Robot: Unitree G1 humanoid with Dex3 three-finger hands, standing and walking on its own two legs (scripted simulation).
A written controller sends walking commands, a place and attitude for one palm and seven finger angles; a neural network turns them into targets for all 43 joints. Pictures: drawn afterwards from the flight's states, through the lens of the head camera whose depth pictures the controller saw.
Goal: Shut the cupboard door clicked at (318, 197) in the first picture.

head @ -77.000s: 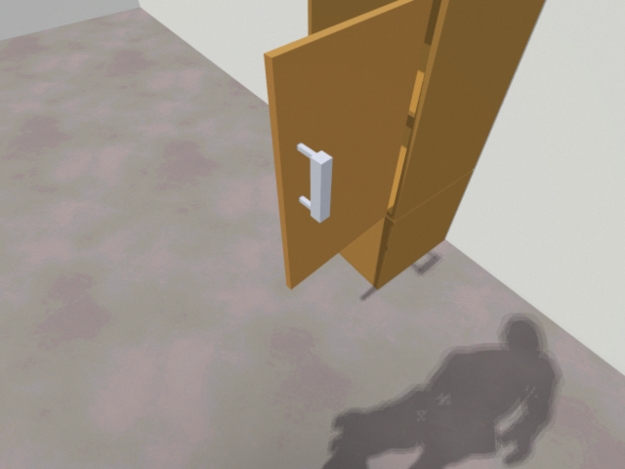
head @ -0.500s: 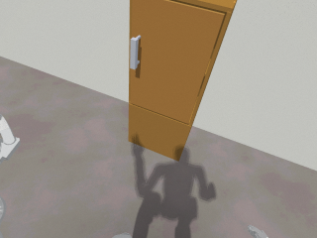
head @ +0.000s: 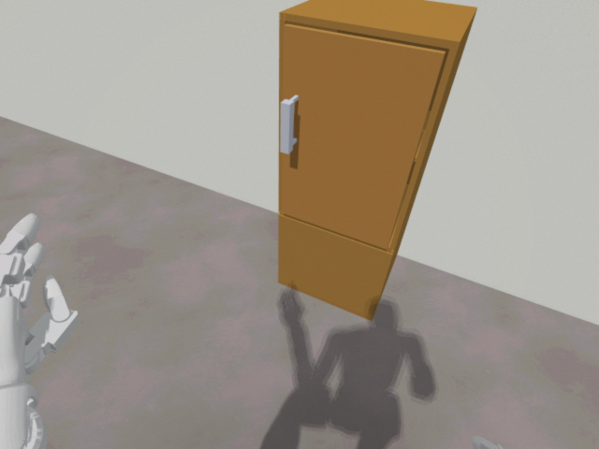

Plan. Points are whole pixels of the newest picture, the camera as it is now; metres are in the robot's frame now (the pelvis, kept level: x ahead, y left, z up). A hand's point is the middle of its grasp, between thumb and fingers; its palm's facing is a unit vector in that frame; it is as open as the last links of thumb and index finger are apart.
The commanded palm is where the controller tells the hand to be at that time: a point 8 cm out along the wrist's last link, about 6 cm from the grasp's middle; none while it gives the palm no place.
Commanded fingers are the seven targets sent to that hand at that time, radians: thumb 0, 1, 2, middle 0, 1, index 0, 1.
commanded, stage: stop stepping back and stand still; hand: left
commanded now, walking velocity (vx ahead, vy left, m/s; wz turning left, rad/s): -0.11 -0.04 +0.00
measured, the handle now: (290, 124) +0.92 +0.09 +0.02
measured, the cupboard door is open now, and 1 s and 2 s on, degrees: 0 0 0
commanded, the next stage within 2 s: let the arm hang, fingers relaxed in 0.38 s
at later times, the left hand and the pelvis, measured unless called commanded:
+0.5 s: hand (60, 312) +0.21 +0.28 +0.14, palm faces +0.40 -0.79 -0.47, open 7.4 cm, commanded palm none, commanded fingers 0.00 0.90 0.90 -0.20 -0.30 -0.20 -0.30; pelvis +0.02 +0.02 +0.00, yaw -1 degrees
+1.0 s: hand out of the picture -0.03 +0.24 -0.17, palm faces +0.03 -0.97 -0.22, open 7.2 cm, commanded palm none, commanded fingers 0.00 0.90 0.90 -0.20 -0.30 -0.20 -0.30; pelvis -0.03 +0.04 +0.00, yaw +0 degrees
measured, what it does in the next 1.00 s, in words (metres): steps on the spot: left foot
